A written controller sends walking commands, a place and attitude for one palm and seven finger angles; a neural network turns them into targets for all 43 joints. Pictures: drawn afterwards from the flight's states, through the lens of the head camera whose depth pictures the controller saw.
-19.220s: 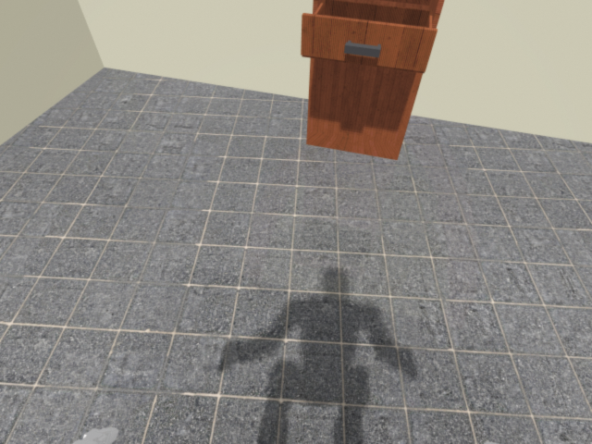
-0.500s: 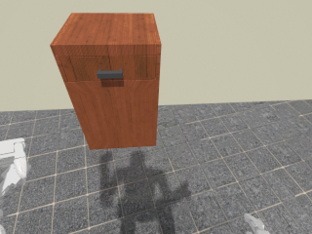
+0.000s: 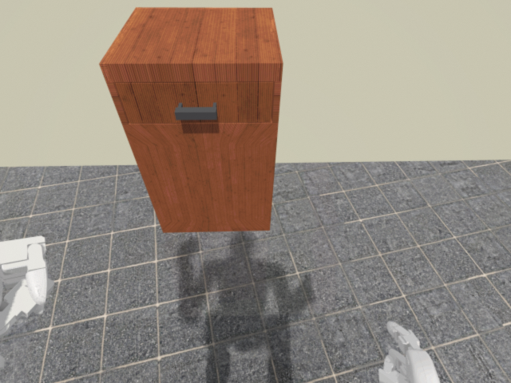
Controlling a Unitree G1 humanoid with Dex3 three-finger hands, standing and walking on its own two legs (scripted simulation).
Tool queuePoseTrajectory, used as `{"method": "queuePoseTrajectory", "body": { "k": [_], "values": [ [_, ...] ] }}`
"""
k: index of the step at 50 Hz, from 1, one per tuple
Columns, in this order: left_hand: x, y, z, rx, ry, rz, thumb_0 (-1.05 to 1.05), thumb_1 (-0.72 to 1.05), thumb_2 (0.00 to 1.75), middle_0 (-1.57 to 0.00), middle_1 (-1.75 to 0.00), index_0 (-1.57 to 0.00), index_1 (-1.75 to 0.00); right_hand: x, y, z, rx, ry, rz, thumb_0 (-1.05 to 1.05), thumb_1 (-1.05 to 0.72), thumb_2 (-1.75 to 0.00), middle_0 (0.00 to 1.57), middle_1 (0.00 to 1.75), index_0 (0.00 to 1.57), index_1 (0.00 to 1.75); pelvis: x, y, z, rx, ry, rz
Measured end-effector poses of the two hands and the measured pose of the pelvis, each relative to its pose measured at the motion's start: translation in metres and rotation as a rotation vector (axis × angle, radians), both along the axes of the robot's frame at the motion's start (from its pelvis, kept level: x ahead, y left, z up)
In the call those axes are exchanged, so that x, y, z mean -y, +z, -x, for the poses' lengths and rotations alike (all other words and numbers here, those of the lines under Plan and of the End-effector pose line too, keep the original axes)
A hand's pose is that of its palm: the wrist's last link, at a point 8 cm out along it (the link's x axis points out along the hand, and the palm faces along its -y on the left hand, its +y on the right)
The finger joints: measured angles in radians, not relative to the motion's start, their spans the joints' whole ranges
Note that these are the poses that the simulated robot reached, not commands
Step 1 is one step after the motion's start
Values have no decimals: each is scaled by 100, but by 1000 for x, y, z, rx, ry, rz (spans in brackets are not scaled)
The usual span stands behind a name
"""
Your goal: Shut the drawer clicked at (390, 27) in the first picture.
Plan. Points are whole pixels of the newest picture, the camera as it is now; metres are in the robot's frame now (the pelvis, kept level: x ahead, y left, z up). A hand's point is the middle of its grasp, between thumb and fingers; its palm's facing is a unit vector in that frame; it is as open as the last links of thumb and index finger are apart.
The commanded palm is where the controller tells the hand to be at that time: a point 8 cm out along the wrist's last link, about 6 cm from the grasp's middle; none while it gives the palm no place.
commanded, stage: stop stepping back and stand still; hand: left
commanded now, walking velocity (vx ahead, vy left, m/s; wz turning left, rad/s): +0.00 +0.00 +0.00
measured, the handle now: (197, 109) +0.85 +0.24 -0.06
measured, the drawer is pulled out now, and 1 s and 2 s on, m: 0.00 0.00 0.00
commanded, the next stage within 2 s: let the arm hang, fingers relaxed in 0.40 s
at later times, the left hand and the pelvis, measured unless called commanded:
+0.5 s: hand (49, 265) +0.21 +0.26 +0.16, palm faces +0.33 -0.82 -0.47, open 3.2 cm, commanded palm none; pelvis +0.02 +0.02 +0.01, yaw -1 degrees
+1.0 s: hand out of the picture -0.04 +0.23 -0.17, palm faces +0.03 -0.97 -0.24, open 4.5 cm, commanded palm none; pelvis +0.00 +0.03 +0.01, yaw +1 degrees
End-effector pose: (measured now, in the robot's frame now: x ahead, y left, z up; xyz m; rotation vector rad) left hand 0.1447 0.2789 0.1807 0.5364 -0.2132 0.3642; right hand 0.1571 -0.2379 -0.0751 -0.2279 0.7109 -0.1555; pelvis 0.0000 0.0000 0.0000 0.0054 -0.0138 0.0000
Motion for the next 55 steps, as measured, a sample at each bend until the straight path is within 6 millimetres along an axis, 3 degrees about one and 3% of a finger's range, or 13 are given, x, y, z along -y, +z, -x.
{"method": "queuePoseTrajectory", "body": {
  "k": [10, 25, 27, 30, 34, 36, 38, 41, 47, 51, 55],
  "values": [
    [-4, -2, -20, -40, -39, 20, 1, 89, 90, -141, -160, -141, -160, -25, 10, -30, 29, 27, -36, 1, -90, -90, 20, 30, 20, 30, -8, 4, -13, -13, -11, 8],
    [-16, -5, -27, -77, -32, 25, 1, 89, 90, -141, -160, -141, -160, -27, 2, -15, -45, -14, -23, 1, -90, -90, 20, 30, 20, 30, -19, 6, -17, -22, -15, 13],
    [-21, -32, -34, -170, -55, 21, 1, 89, 90, -141, -160, -141, -160, -24, -7, -14, -58, 26, -38, 1, -90, -90, 20, 30, 20, 30, -22, 3, -14, -34, 2, 16],
    [-35, -122, -40, -510, 6, 143, 0, 89, 90, -138, -157, -138, -157, -16, -29, -5, -143, 48, -45, 1, -90, -90, 20, 30, 20, 30, -27, -3, -9, -41, 14, 14],
    [-22, -239, -3, -972, 96, 335, 0, 90, 90, -129, -149, -129, -149, -10, -43, 24, -253, 12, -33, 1, -90, -90, 20, 30, 20, 30, -29, -6, -4, -24, 12, 5],
    [-4, -278, 28, -1150, 106, 415, 1, 90, 90, -123, -143, -123, -143, -9, -45, 44, -318, -12, -23, 1, -91, -90, 20, 30, 20, 30, -28, -5, -3, -12, 9, 2],
    [18, -305, 61, -1294, 106, 490, 1, 91, 90, -117, -136, -117, -137, -10, -47, 68, -394, -34, -16, 1, -91, -90, 20, 30, 20, 30, -27, -3, -2, -4, 8, 3],
    [16, -319, 104, -1410, 201, 528, 1, 90, 89, -106, -130, -106, -126, -14, -49, 104, -522, -56, -17, 1, -91, -90, 20, 30, 20, 30, -24, 1, 0, 0, 13, 9],
    [6, -317, 170, -1565, 314, 563, 1, 90, 89, -84, -105, -83, -102, -31, -57, 160, -716, -87, -59, 1, -91, -90, 20, 30, 20, 30, -24, 6, 0, 0, 20, 17],
    [7, -311, 195, -1634, 353, 565, 1, 90, 89, -68, -86, -68, -84, -44, -63, 181, -767, -106, -102, 1, -91, -90, 20, 30, 20, 30, -26, 7, 0, 3, 15, 14],
    [15, -309, 202, -1654, 358, 571, 1, 91, 90, -53, -68, -53, -67, -56, -68, 190, -778, -117, -139, 1, -91, -90, 20, 30, 20, 30, -27, 7, 0, 8, 9, 10]
  ]
}}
